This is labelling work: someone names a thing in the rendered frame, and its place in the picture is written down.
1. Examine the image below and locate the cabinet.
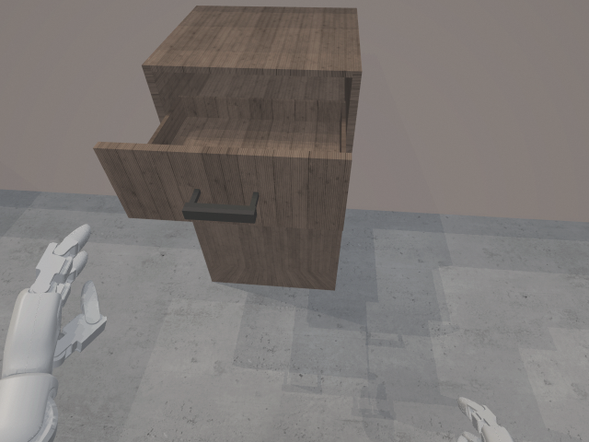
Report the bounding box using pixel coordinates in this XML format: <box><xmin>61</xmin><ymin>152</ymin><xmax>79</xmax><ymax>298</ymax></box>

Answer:
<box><xmin>142</xmin><ymin>6</ymin><xmax>362</xmax><ymax>291</ymax></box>

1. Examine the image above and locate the left robot hand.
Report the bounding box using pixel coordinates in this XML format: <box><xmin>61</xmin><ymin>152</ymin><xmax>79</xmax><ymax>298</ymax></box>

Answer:
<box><xmin>2</xmin><ymin>224</ymin><xmax>107</xmax><ymax>378</ymax></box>

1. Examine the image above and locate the right robot hand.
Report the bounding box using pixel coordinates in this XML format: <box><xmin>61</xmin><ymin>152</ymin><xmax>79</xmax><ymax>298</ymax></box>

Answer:
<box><xmin>457</xmin><ymin>397</ymin><xmax>514</xmax><ymax>442</ymax></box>

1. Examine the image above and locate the drawer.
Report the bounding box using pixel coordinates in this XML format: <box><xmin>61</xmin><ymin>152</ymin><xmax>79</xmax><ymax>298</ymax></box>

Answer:
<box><xmin>93</xmin><ymin>96</ymin><xmax>352</xmax><ymax>231</ymax></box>

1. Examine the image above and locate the left robot forearm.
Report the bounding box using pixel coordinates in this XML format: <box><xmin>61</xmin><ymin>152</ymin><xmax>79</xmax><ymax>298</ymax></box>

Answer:
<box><xmin>0</xmin><ymin>373</ymin><xmax>59</xmax><ymax>442</ymax></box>

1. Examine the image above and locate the handle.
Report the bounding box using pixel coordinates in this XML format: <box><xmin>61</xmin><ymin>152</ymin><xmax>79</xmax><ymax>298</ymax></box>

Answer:
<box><xmin>182</xmin><ymin>189</ymin><xmax>259</xmax><ymax>224</ymax></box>

